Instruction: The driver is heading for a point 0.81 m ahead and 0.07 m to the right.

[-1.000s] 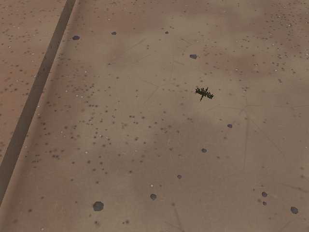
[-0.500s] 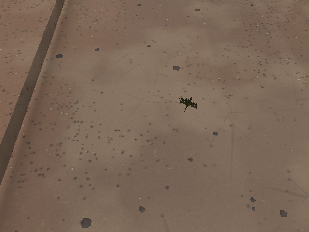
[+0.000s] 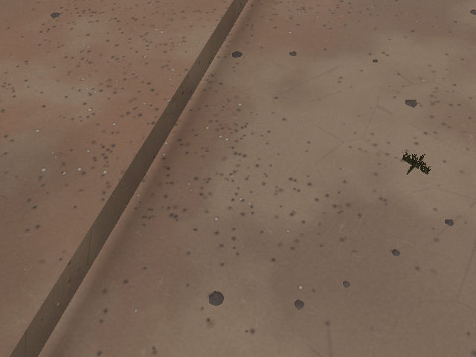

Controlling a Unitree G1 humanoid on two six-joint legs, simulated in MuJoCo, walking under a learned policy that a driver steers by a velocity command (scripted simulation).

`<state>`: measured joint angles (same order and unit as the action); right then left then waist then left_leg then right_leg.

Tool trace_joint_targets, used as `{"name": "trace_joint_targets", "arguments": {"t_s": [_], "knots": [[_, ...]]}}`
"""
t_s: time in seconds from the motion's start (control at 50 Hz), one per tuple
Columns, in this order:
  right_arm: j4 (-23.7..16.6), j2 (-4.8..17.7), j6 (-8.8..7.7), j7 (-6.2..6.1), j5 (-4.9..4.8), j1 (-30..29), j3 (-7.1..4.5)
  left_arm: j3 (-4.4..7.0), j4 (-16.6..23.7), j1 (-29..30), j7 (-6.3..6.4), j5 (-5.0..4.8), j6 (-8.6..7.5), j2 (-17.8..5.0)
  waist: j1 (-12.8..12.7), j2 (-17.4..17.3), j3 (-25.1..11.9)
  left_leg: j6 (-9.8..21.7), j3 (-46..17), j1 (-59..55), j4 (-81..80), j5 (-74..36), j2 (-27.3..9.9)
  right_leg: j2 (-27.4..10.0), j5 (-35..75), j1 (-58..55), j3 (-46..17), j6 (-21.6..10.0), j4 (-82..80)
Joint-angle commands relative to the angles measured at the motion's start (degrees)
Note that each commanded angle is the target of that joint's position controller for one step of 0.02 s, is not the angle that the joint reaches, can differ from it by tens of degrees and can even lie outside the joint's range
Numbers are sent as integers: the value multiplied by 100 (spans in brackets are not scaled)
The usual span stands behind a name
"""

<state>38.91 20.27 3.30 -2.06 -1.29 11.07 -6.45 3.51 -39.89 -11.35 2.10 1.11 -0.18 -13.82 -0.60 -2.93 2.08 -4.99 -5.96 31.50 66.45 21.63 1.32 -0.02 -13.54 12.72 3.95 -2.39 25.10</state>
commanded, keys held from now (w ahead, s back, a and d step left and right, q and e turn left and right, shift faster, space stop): q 0.04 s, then no key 0.28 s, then e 0.34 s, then w+e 0.34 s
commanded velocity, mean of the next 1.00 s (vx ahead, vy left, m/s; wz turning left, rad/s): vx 0.08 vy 0.00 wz -0.12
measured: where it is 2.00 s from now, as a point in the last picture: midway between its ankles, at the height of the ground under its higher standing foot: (307, 309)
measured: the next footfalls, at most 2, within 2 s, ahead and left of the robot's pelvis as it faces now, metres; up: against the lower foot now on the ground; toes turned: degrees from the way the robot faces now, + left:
left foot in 0.26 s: +0.04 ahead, +0.15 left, +0.00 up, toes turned +6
right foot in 0.70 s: +0.01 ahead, -0.08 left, +0.00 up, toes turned -5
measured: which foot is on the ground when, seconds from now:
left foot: up 0.00-0.24, down 0.26-0.70, up 0.72-1.00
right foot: down 0.00-0.26, up 0.28-0.68, down 0.70-1.00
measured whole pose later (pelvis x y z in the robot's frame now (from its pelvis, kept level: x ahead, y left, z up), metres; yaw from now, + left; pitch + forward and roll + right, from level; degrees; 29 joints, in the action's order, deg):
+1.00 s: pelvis +0.05 +0.00 +0.01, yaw -12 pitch +2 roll +3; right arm 43.0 18.8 -4.0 0.5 -0.5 4.7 -5.9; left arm 2.7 -42.1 -23.4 1.7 -0.9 -2.2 -15.4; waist -2.7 -1.7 0.6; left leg -3.8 -4.4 32.0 40.5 4.5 -1.5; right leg 1.4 -14.2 3.5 -7.3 -3.6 16.5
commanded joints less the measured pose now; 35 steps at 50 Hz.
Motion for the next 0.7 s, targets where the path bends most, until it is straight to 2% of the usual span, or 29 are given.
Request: {"name": "trace_joint_targets", "arguments": {"t_s": [0.02,0.06,0.1,0.18,0.22,0.24,0.26,0.28,0.3,0.32,0.34,0.36,0.38,0.42,0.5,0.54,0.62,0.66,0.68,0.7], "knots": [[-589,273,-60,38,-16,-365,-35,216,405,118,118,6,-40,-893,-141,1005,-290,-208,121,740,-333,-155,-266,-1498,1303,-1023,-1129,-1074,-944],[-697,157,-62,93,30,-488,39,264,364,9,104,-11,-3,-1029,-232,999,-398,-220,211,505,-875,-24,-392,-1620,1463,-1173,-1048,-1154,-901],[-757,43,-68,140,71,-517,115,300,353,87,39,-49,19,-1153,-221,1038,-443,-140,379,-12,-1459,191,-422,-1651,1698,-979,-875,-1194,-855],[-736,114,-66,172,59,-372,126,324,246,120,-100,-177,43,-1280,-152,1177,-520,91,726,-873,-2645,156,-247,-1699,2339,-827,-764,-1178,-560],[-589,67,-72,200,66,-28,129,276,174,240,-114,-280,55,-1207,102,1115,-567,357,878,-1655,-4025,-824,-114,-1573,2382,-656,-610,-924,-151],[-544,189,-79,190,88,94,105,208,30,-10,-123,-292,34,-1032,149,927,-601,529,732,-2316,-4772,-1593,-121,-1397,2023,-340,-451,-575,93],[-571,532,-79,135,117,243,46,93,15,-193,-152,-98,-22,-734,44,134,-954,722,-199,-3325,-4702,-3212,-857,-1013,912,321,-59,-43,801],[-737,831,-89,79,229,-90,48,-38,156,-265,-203,122,-81,-421,-197,-1201,-949,1610,-1420,-3487,-4451,-4585,-2003,-406,-1573,1294,208,510,1529],[-706,414,-179,122,322,-25,128,68,199,224,-132,25,-33,-816,270,-801,-1017,2279,-1540,-2950,-4581,-3996,-2215,-417,-2324,1308,-311,685,2286],[-619,288,-276,158,331,-173,193,138,182,271,-120,-105,21,-994,180,-651,-817,2236,-1253,-2739,-4674,-3655,-1982,-433,-2262,1366,-481,715,2768],[-537,150,-349,171,302,-394,236,143,39,104,-111,-133,75,-919,57,-578,-764,1981,-886,-2643,-4706,-3240,-1707,-488,-2031,1359,-604,716,2807],[-498,62,-403,185,260,-578,271,157,-85,-42,-94,-112,135,-923,-3,-577,-637,1806,-649,-2517,-4728,-3165,-1572,-507,-1752,1300,-655,753,2740],[-426,7,-441,180,259,-687,295,159,-174,-163,-90,-101,175,-903,-72,-544,-585,1732,-430,-2315,-4711,-3442,-1487,-492,-1462,1067,-685,799,2720],[-315,-5,-442,165,293,-782,291,115,-249,-280,-105,-156,186,-786,-113,-517,-567,1662,-29,-2157,-4647,-3519,-1314,-413,-1174,710,-612,824,2369],[-173,394,-300,62,226,-619,130,122,-34,38,-87,-232,206,-914,159,-496,-481,1920,-253,-2446,-4550,-3210,-1670,-332,-1374,994,-412,760,2221],[-142,443,-238,22,202,-631,95,124,26,44,-90,-242,233,-900,186,-462,-435,1989,-359,-2497,-4568,-3128,-1859,-351,-1457,1102,-368,706,2282],[-108,453,-178,-23,151,-819,53,116,86,-89,-165,-233,269,-807,73,-454,-488,1885,-145,-2479,-4394,-3293,-1951,-309,-1300,830,-174,514,1881],[-86,456,-141,-46,66,-966,36,134,25,-372,-229,-227,263,-777,-136,-435,-560,1599,171,-2318,-4031,-3042,-1806,-155,-546,306,41,300,945],[-1,404,-128,-39,8,-802,26,165,-42,-604,-231,-207,254,-836,-201,-249,-619,1276,426,-2014,-3738,-1820,-1585,-37,-24,-154,-1,73,307],[19,115,-142,-1,80,-646,76,287,-113,-930,-171,-204,235,-1229,-158,802,-584,753,1046,-973,-2535,-196,-1058,-657,261,-904,-1180,-344,-334]]}}
Keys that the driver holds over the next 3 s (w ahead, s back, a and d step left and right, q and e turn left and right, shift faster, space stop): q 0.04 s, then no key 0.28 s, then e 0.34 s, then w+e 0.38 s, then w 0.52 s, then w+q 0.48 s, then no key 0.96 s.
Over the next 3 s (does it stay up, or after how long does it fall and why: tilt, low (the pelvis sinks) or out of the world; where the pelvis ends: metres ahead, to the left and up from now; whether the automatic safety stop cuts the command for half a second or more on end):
stays up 0.81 -0.15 0.00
